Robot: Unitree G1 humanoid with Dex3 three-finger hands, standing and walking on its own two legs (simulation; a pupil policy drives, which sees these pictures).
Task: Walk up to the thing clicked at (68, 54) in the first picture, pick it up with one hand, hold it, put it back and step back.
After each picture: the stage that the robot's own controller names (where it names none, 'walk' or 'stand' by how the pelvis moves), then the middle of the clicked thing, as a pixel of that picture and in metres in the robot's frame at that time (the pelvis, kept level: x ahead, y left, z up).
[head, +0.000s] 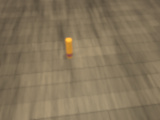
stand; (69, 48) +1.31 +0.13 -0.66
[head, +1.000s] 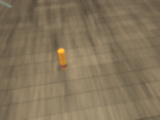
walk; (62, 59) +1.19 +0.28 -0.65
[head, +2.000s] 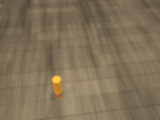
walk; (57, 87) +0.76 +0.21 -0.63
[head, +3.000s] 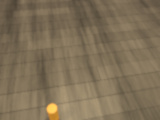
walk; (53, 115) +0.48 +0.17 -0.64
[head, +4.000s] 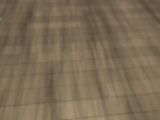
stand; out of the picture +0.42 +0.17 -0.65
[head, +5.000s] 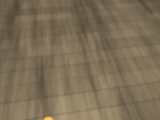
stand; out of the picture +0.40 +0.21 -0.64
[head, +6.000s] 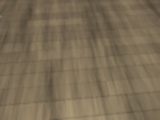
stand; out of the picture +0.40 +0.19 -0.66
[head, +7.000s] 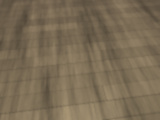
stand; out of the picture +0.37 +0.21 -0.66
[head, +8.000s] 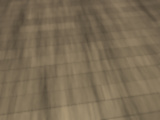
stand; out of the picture +0.36 +0.21 -0.66
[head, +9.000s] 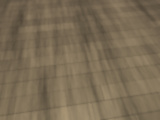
stand; out of the picture +0.36 +0.22 -0.66
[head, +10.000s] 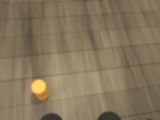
go down; (41, 92) +0.41 +0.20 -0.44
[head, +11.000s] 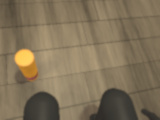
go down; (28, 67) +0.46 +0.22 -0.29
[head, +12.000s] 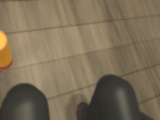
close in; out of the picture +0.45 +0.24 -0.20
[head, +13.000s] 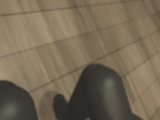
close; out of the picture +0.44 +0.27 -0.16
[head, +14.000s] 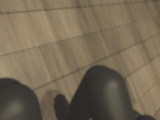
lift; out of the picture +0.41 +0.26 -0.16
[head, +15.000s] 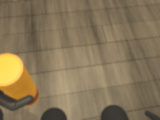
lift; (20, 86) +0.32 +0.19 +0.02
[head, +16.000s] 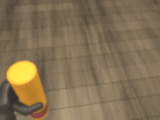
hold; (32, 95) +0.31 +0.17 +0.03
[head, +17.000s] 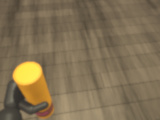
hold; (37, 94) +0.31 +0.15 +0.03
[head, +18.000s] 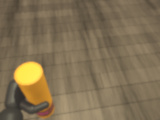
crouch; (38, 94) +0.31 +0.15 +0.03
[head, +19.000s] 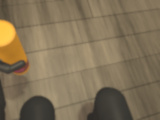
crouch; (12, 53) +0.44 +0.19 -0.05
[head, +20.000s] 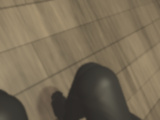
lower; out of the picture +0.44 +0.25 -0.17
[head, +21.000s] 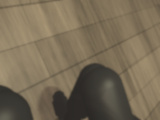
lower; out of the picture +0.44 +0.26 -0.17
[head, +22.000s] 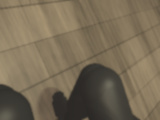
lower; out of the picture +0.44 +0.26 -0.17
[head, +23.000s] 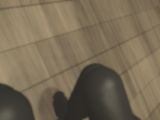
lower; out of the picture +0.43 +0.26 -0.17
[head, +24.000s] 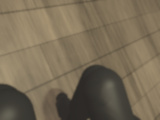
loosen; out of the picture +0.43 +0.24 -0.16
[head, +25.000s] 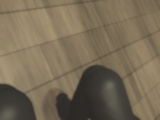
withdraw; out of the picture +0.43 +0.24 -0.17
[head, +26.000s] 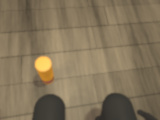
walk; (45, 72) +0.45 +0.17 -0.33
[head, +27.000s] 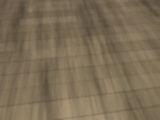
stand; out of the picture +0.37 +0.15 -0.59
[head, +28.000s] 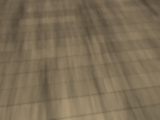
stand; out of the picture +0.38 +0.16 -0.60
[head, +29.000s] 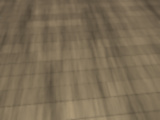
stand; out of the picture +0.38 +0.15 -0.64
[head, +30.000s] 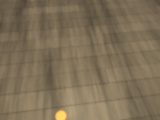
walk; out of the picture +0.41 +0.13 -0.64
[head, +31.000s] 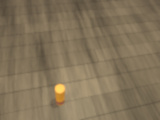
walk; (60, 95) +0.56 +0.11 -0.64
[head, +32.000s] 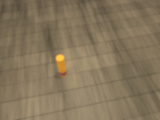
walk; (61, 66) +0.87 +0.22 -0.63
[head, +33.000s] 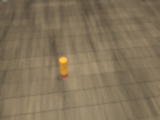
stand; (63, 68) +0.99 +0.17 -0.64
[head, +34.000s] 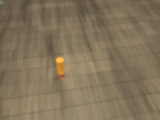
stand; (60, 68) +1.01 +0.19 -0.66
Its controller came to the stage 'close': yes
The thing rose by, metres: 0.68
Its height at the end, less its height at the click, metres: +0.00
